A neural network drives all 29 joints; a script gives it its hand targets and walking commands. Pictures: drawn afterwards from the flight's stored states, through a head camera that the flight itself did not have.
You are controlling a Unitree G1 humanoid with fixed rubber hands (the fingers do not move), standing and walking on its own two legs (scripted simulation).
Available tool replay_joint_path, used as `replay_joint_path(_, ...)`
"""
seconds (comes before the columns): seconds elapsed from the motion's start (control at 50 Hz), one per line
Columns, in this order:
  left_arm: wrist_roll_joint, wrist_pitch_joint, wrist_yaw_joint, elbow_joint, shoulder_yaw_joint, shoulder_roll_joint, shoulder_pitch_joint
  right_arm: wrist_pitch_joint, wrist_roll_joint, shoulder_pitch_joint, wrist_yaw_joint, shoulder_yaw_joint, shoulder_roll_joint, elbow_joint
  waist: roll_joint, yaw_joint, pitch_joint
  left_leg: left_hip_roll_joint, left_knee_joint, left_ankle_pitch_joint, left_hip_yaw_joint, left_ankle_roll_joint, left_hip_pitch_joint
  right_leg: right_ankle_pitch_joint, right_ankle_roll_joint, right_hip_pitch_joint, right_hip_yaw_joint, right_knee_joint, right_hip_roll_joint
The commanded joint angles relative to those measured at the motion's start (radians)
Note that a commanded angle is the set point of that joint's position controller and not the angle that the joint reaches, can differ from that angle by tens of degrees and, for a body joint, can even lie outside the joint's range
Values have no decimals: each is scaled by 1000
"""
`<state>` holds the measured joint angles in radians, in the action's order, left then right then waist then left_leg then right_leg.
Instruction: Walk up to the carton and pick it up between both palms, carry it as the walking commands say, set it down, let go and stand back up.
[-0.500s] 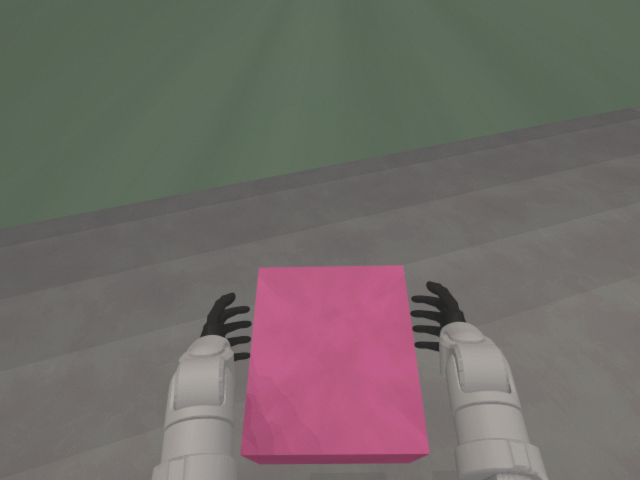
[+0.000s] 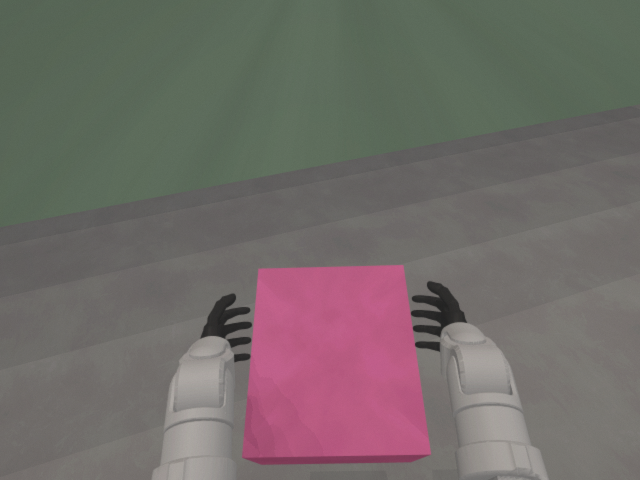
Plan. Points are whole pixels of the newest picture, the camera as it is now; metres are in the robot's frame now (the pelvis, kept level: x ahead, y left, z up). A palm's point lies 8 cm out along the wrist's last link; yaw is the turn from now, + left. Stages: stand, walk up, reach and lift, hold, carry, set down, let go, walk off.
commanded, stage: hold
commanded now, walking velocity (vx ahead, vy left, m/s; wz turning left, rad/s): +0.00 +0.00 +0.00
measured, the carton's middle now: (333, 363) +0.31 +0.00 -0.04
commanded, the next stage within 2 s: carry in 0.30 s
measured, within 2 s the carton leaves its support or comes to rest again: neither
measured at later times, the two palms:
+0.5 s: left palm (236, 346) +0.28 +0.13 +0.05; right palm (464, 322) +0.30 -0.17 +0.06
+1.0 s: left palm (224, 434) +0.18 +0.13 +0.04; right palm (414, 302) +0.34 -0.12 +0.05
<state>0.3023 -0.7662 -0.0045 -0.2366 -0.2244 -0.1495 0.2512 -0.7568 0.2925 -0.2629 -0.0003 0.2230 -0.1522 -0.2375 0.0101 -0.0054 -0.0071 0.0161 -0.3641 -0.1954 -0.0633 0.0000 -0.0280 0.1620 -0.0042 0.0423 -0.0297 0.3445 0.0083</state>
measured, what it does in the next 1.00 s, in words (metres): steps to the right, turning left: right foot, then left foot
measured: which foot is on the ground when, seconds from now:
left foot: down 0.00-0.56, up 0.58-0.82, down 0.84-1.00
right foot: down 0.00-0.32, up 0.34-0.54, down 0.56-0.84, up 0.86-1.00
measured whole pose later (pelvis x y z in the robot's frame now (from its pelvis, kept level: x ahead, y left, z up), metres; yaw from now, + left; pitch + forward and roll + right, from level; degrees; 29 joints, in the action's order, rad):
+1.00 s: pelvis +0.01 -0.15 -0.02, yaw +31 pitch +6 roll -1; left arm 0.10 -1.22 0.24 0.29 -0.12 -0.15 0.26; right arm -1.19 0.13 -0.30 -0.22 0.14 -0.16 0.24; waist -0.01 0.03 0.01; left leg -0.05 -0.62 -0.27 0.00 0.02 -0.45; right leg 0.46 -0.07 0.62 0.06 1.12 -0.06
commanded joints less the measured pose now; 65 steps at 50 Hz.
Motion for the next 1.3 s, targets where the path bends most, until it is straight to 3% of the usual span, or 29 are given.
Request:
replay_joint_path(0.0, -285, 51, -260, 60, 536, -920, 508, 30, -281, -451, 266, -539, -938, 23, -3, 0, 195, 73, 74, 92, -19, -8, -44, -105, 8, -87, -26, -40, 76)
replay_joint_path(0.26, -287, 53, -254, 79, 547, -917, 488, 31, -282, -431, 261, -547, -929, 42, -2, -1, 195, 74, 74, 109, -22, -8, -41, -120, 9, -92, -26, -40, 79)
replay_joint_path(0.28, -310, 58, -253, 78, 604, -932, 568, 40, -305, -500, 262, -554, -919, 69, -61, 0, 196, -151, -14, -59, -62, -14, -163, 62, -3, 135, 4, 56, -122)
replay_joint_path(0.32, -330, 49, -244, 88, 611, -949, 534, 33, -323, -481, 259, -571, -915, 84, 47, -4, 234, -266, 7, -55, -251, -84, -183, 157, -9, 243, 36, 226, -65)
replay_joint_path(0.36, -385, 28, -239, 159, 670, -956, 562, 8, -354, -470, 250, -620, -924, 134, 194, -10, 258, -370, -6, 209, -425, -180, -166, 270, -35, 388, 58, 463, -28)
replay_joint_path(0.38, -411, 12, -231, 204, 702, -964, 561, -12, -382, -470, 244, -650, -926, 180, 212, -10, 270, -388, -13, 322, -463, -204, -148, 341, -40, 455, 22, 516, -30)
replay_joint_path(0.48, -521, -112, -180, 369, 829, -965, 530, -157, -499, -454, 213, -774, -916, 326, 224, -16, 362, -261, -109, 337, -338, -110, -228, 231, -41, 378, 60, 332, 31)
replay_joint_path(0.52, -552, -169, -168, 409, 846, -971, 523, -219, -552, -457, 203, -816, -922, 366, 178, -7, 410, -191, -182, 205, -245, -43, -366, 130, -30, 154, 116, 111, 40)
replay_joint_path(0.54, -568, -200, -165, 439, 849, -971, 517, -250, -580, -459, 197, -832, -931, 391, 71, 0, 439, -124, -301, 22, -172, -7, -475, 109, -6, 17, 36, 9, -55)
replay_joint_path(0.56, -571, -225, -167, 440, 843, -957, 524, -277, -593, -457, 193, -835, -943, 391, -203, 2, 416, 10, -501, -324, 2, 47, -675, 75, 79, -67, -193, -69, -307)
replay_joint_path(0.58, -573, -244, -156, 419, 825, -974, 481, -300, -615, -496, 198, -853, -949, 439, -324, 5, 431, -8, -721, -478, 140, 64, -728, -94, 194, 4, -262, 0, -486)
replay_joint_path(0.6, -576, -268, -149, 431, 822, -994, 479, -318, -635, -531, 198, -846, -952, 469, -193, 7, 409, -68, -810, -453, 137, 43, -700, -212, 202, 49, -160, 42, -433)
replay_joint_path(0.64, -583, -303, -142, 491, 800, -1000, 508, -360, -675, -544, 201, -852, -985, 478, -96, 11, 376, -84, -798, -334, 143, 32, -649, -284, 178, 109, 14, 87, -337)
replay_joint_path(0.72, -587, -356, -137, 537, 765, -1008, 509, -417, -673, -535, 190, -820, -996, 498, -198, 12, 376, -63, -566, -267, 205, 21, -519, -340, 165, 83, 165, 179, -274)
replay_joint_path(0.78, -582, -394, -136, 533, 770, -1028, 489, -446, -647, -483, 185, -776, -996, 481, -156, 4, 410, -53, -286, -217, 235, 6, -357, -315, 163, 106, 220, 287, -284)
replay_joint_path(0.8, -581, -407, -136, 523, 775, -1029, 481, -452, -635, -451, 188, -760, -999, 457, -76, -18, 420, -106, -110, -78, 170, -6, -206, -244, 113, 215, 262, 386, -260)
replay_joint_path(0.82, -576, -418, -137, 508, 773, -1018, 475, -458, -623, -411, 191, -740, -999, 426, 45, -29, 402, -264, -63, 200, -69, -52, -5, 31, 43, 457, 250, 486, -225)
replay_joint_path(0.84, -601, -428, -142, 530, 802, -1032, 495, -455, -590, -357, 185, -709, -997, 376, 374, -29, 407, -544, -63, 812, -537, -215, 141, 466, -43, 758, 241, 666, -61)
replay_joint_path(0.86, -608, -426, -144, 539, 817, -1031, 518, -457, -590, -379, 184, -702, -1000, 415, 264, -16, 435, -522, -121, 904, -554, -266, 177, 501, -60, 789, 40, 846, -86)
replay_joint_path(0.9, -630, -420, -148, 573, 837, -1050, 561, -451, -589, -445, 183, -715, -1006, 496, 90, -12, 435, -446, -124, 569, -372, -204, 101, 366, -67, 784, -32, 914, -139)
replay_joint_path(0.96, -660, -418, -146, 635, 844, -1068, 585, -446, -598, -468, 171, -728, -1003, 590, 140, -16, 388, -324, -79, 420, -224, -147, -61, 266, -74, 671, 24, 779, -95)
replay_joint_path(1.04, -642, -430, -133, 623, 829, -1041, 479, -464, -587, -390, 164, -736, -967, 612, 207, -21, 434, -273, -101, 487, -211, -111, -93, 250, -70, 552, 63, 584, -49)
replay_joint_path(1.12, -613, -443, -137, 606, 800, -1010, 420, -473, -575, -338, 163, -760, -951, 604, 252, -15, 442, -200, -172, 382, -178, -42, -246, 182, -43, 282, 149, 188, -19)
replay_joint_path(1.14, -603, -445, -141, 592, 786, -1006, 404, -473, -578, -338, 162, -765, -946, 606, 149, -1, 457, -128, -296, 211, -105, -9, -367, 97, -31, 108, 150, 18, -49)
replay_joint_path(1.16, -592, -446, -146, 566, 778, -1000, 376, -475, -583, -351, 163, -762, -944, 606, -93, 4, 424, -21, -465, -252, 19, 24, -568, 32, 7, -20, 10, -64, -242)
replay_joint_path(1.18, -579, -437, -150, 531, 762, -1000, 369, -481, -590, -372, 171, -778, -955, 600, -399, -4, 425, 9, -702, -532, 171, 63, -745, -146, 147, -23, -212, -27, -538)
replay_joint_path(1.2, -574, -431, -148, 538, 760, -1011, 364, -478, -610, -435, 178, -799, -974, 611, -368, 8, 380, -86, -876, -533, 161, 42, -739, -302, 201, 40, -122, 22, -509)
replay_joint_path(1.24, -582, -415, -148, 580, 755, -1019, 414, -468, -659, -504, 191, -841, -1004, 617, -235, 16, 325, -99, -897, -387, 165, 22, -690, -364, 166, 98, 99, 71, -391)
replay_joint_path(1.28, -586, -402, -143, 606, 756, -1028, 466, -464, -688, -537, 194, -858, -1008, 635, -218, 19, 299, -94, -740, -297, 211, 30, -636, -345, 114, 74, 225, 126, -308)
